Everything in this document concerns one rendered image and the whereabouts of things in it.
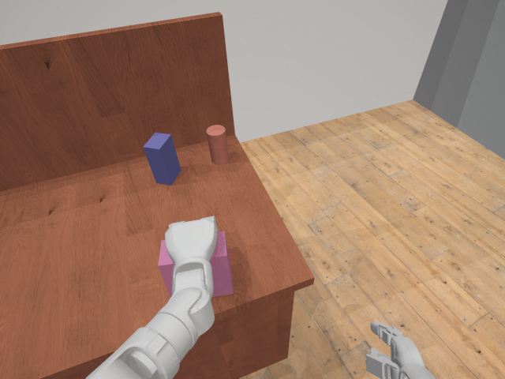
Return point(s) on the robot left forearm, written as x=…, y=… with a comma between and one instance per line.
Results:
x=156, y=350

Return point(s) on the robot right hand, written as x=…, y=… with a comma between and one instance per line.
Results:
x=403, y=352

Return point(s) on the sponge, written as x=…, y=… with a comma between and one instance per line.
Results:
x=220, y=263

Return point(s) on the robot left upper arm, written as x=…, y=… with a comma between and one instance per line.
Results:
x=118, y=370

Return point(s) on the robot left hand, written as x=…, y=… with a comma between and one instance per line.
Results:
x=195, y=238

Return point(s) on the table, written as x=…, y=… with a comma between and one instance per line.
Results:
x=82, y=217

